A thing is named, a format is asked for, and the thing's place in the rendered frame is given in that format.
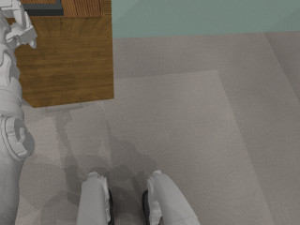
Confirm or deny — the left robot hand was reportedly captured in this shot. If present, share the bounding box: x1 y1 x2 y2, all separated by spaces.
0 0 38 53

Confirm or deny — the drawer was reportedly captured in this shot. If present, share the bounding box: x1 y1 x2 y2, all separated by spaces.
5 0 104 18

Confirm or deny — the cabinet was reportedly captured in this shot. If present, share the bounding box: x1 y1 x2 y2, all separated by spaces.
6 0 114 109

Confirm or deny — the left robot forearm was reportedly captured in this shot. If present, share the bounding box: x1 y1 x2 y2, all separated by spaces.
0 43 24 122

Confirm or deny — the handle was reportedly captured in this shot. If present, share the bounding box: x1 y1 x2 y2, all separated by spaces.
22 0 64 16

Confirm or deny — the robot left upper arm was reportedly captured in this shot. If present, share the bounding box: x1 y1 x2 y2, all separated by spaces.
0 116 35 225

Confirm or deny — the robot right foot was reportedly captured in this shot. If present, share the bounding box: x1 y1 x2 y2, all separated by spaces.
142 190 159 225

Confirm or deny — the left robot shin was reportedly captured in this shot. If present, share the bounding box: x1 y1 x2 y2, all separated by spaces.
82 172 111 221

